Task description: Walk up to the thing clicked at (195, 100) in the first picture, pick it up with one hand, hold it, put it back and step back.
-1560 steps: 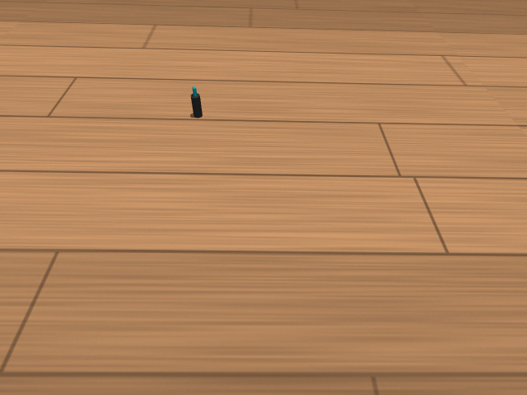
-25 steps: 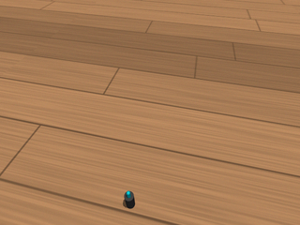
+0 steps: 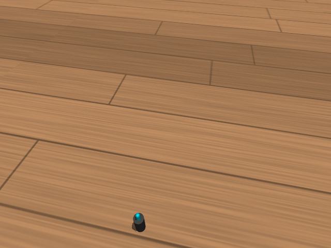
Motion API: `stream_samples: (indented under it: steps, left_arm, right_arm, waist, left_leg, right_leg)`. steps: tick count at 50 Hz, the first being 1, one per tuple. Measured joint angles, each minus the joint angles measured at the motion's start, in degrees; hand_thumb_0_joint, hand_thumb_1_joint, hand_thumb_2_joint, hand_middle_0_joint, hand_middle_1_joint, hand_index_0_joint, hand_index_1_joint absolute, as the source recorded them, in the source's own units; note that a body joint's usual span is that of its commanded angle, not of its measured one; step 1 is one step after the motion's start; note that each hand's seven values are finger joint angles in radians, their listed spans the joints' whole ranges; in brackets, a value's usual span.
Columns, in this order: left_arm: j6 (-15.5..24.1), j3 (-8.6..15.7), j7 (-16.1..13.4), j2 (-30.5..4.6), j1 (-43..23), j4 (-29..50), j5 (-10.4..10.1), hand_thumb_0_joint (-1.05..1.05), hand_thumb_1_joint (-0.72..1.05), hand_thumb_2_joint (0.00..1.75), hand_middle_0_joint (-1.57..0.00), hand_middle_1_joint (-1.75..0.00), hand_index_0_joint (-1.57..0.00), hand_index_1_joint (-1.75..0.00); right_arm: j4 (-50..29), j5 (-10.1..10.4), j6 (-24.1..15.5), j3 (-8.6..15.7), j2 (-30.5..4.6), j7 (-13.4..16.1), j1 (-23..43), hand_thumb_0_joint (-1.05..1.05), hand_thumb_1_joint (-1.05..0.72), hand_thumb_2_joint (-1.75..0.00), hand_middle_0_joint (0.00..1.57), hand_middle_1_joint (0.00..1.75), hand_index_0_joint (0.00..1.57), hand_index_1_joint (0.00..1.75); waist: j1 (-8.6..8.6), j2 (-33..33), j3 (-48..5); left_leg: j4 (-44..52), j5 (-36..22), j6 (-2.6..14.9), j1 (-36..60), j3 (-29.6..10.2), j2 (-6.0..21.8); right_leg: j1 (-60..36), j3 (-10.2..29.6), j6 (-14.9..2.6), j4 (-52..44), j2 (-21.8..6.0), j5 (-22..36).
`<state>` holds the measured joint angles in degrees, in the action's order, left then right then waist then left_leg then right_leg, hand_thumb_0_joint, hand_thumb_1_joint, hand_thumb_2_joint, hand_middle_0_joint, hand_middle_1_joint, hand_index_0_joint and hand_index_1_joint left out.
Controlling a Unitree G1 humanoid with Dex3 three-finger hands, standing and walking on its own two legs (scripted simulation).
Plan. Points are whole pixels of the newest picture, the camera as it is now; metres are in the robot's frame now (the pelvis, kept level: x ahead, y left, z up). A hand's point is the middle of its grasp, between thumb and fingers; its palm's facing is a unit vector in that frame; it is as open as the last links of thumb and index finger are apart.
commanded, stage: stand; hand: left
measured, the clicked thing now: (139, 221) +0.39 +0.14 -0.68
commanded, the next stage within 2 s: step back in 0.70 s
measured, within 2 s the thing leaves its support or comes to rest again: neither
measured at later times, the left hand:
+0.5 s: hand out of the picture +0.07 +0.25 -0.16, palm faces -0.01 -0.94 -0.34, open 7.4 cm
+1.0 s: hand out of the picture +0.10 +0.30 -0.18, palm faces -0.02 -0.93 -0.36, open 7.4 cm
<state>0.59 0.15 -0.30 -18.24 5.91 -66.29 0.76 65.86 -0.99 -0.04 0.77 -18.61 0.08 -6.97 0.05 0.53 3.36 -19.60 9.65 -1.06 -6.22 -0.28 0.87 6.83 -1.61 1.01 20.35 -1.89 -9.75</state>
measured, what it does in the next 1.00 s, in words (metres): lifts its left foot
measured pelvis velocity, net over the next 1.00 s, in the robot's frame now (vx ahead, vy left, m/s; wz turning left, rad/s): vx -0.03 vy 0.04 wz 0.00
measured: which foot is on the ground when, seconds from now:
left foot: down 0.00-1.00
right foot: down 0.00-0.98, up 1.00-1.00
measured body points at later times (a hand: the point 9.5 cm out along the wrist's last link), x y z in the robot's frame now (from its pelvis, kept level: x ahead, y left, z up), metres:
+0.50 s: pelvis +0.01 +0.00 +0.00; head +0.01 -0.01 +0.45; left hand +0.08 +0.29 -0.13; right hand +0.07 -0.30 -0.14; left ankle +0.02 +0.13 -0.75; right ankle +0.02 -0.13 -0.75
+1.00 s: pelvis -0.03 +0.04 -0.03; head +0.03 +0.05 +0.42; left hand +0.10 +0.35 -0.16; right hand +0.03 -0.30 -0.14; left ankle -0.05 +0.13 -0.75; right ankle +0.02 -0.13 -0.74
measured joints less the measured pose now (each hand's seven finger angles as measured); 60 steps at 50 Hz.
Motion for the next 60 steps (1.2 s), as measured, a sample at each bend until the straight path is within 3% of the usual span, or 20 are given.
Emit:
stream_samples:
  steps: [35,38,42,45,47,48,49,51,54,57,60]
  left_arm:
    - [-0.18,0.19,0.37,-0.79,0.56,0.27,-0.12,0.01,0.9,0.9,-0.2,-0.29,-0.2,-0.3]
    - [-0.46,1.63,0.43,-0.98,0.18,2.03,-0.76,0.01,0.9,0.9,-0.2,-0.3,-0.21,-0.3]
    - [-1.08,2.91,0.19,-1.62,-1.19,5.03,-0.78,0.01,0.9,0.9,-0.2,-0.3,-0.21,-0.3]
    - [-1.94,3.41,-0.02,-2.27,-1.94,7.29,0.03,0.01,0.9,0.9,-0.2,-0.3,-0.21,-0.3]
    - [-2.54,3.52,-0.14,-2.93,-2.48,8.62,0.25,0.01,0.9,0.9,-0.2,-0.3,-0.21,-0.3]
    - [-2.87,3.49,-0.17,-3.26,-2.8,9.35,0.25,0.01,0.9,0.9,-0.2,-0.3,-0.21,-0.3]
    - [-3.19,3.42,-0.19,-3.57,-3.22,10.17,0.12,0.01,0.9,0.9,-0.2,-0.3,-0.21,-0.3]
    - [-3.78,3.68,-0.62,-4.61,-4.93,11.48,-0.29,0.01,0.9,0.9,-0.2,-0.3,-0.21,-0.3]
    - [-4.11,3.82,-1.43,-5.06,-5.65,13.04,-0.48,0.01,0.9,0.9,-0.2,-0.29,-0.2,-0.3]
    - [-4.23,3.36,-1.46,-4.48,-5.21,13.9,-0.87,0.01,0.9,0.9,-0.2,-0.29,-0.2,-0.3]
    - [-4.1,3.04,-1.19,-3.73,-3.8,14.7,-0.68,0.01,0.9,0.9,-0.2,-0.29,-0.2,-0.3]
  right_arm:
    - [0.17,0.07,0.01,-0.03,-0.44,-0.26,0.4,0.0,-0.9,-0.9,0.2,0.3,0.2,0.29]
    - [-1.16,0.42,0.74,0.3,-0.98,-0.63,1.22,0.0,-0.9,-0.9,0.21,0.3,0.2,0.29]
    - [-3.89,0.87,1.48,1.2,-2.59,-0.68,2.65,0.0,-0.9,-0.9,0.21,0.3,0.2,0.29]
    - [-5.91,0.77,2.29,1.96,-3.62,-0.83,2.31,0.0,-0.9,-0.9,0.2,0.3,0.2,0.29]
    - [-7.04,0.86,2.36,2.31,-4.04,-0.98,1.13,0.0,-0.9,-0.9,0.2,0.3,0.2,0.29]
    - [-7.45,0.84,2.26,2.39,-4.29,-0.99,0.36,0.0,-0.9,-0.9,0.2,0.3,0.2,0.29]
    - [-7.78,0.59,2.14,2.53,-4.52,-0.9,-0.38,0.0,-0.9,-0.9,0.2,0.3,0.2,0.29]
    - [-7.81,-0.15,2.04,2.71,-3.49,-0.59,-0.72,0.0,-0.9,-0.9,0.2,0.3,0.2,0.29]
    - [-8.67,-0.68,2.08,2.29,-1.9,-0.32,-1.41,0.0,-0.9,-0.9,0.2,0.3,0.2,0.29]
    - [-9.79,-1.0,2.21,2.08,-1.26,0.41,-1.71,0.0,-0.9,-0.9,0.21,0.3,0.21,0.29]
    - [-11.37,-0.75,2.13,2.15,-1.17,1.02,-1.0,0.01,-0.9,-0.9,0.21,0.3,0.21,0.3]
  waist:
    - [-0.03,-0.25,-0.21]
    - [-0.29,0.03,0.94]
    - [-0.67,0.76,4.37]
    - [-0.51,-0.28,5.59]
    - [-1.04,-1.01,5.39]
    - [-1.32,-1.08,5.13]
    - [-1.54,-1.07,4.82]
    - [-1.28,-2.93,6.21]
    - [-1.63,-3.75,7.44]
    - [-1.91,-3.39,7.48]
    - [-1.7,-2.84,7.73]
  left_leg:
    - [1.43,-0.05,-0.43,0.76,0.38,0.56]
    - [-2.49,1.33,-0.26,-2.38,0.11,0.82]
    - [-11.34,4.5,1.17,-8.26,-0.61,0.73]
    - [-20.82,12.61,2.51,-11.51,-0.52,-1.77]
    - [-21.94,12.36,3.16,-11.4,-0.14,-2.45]
    - [-19.82,8.87,3.3,-10.4,0.02,-2.19]
    - [-17.7,10.74,3.14,-9.57,-0.21,-2.17]
    - [-17.93,11.92,3.66,-9.85,0.43,-3.15]
    - [-16.3,9.69,4.17,-9.7,0.48,-2.9]
    - [-13.7,7.56,4.62,-9.52,0.69,-2.63]
    - [-13.08,6.73,5.0,-9.69,1.87,-2.55]
  right_leg:
    - [-0.35,0.34,-0.4,-1.01,0.57,0.0]
    - [2.07,0.15,-0.59,1.51,0.81,-0.7]
    - [5.69,-0.11,-0.75,5.23,0.99,-1.37]
    - [8.81,0.94,-0.3,8.61,-0.35,-2.19]
    - [10.93,1.08,0.4,10.96,-1.25,-2.95]
    - [12.09,0.97,0.88,12.44,-1.42,-3.52]
    - [13.56,0.85,0.82,14.32,-1.52,-4.25]
    - [16.25,5.03,-0.85,20.95,0.08,-10.35]
    - [19.03,9.09,-2.1,32.36,5.48,-19.38]
    - [20.24,9.65,-2.26,40.0,8.0,-19.26]
    - [18.94,9.33,-1.41,41.4,7.85,-17.9]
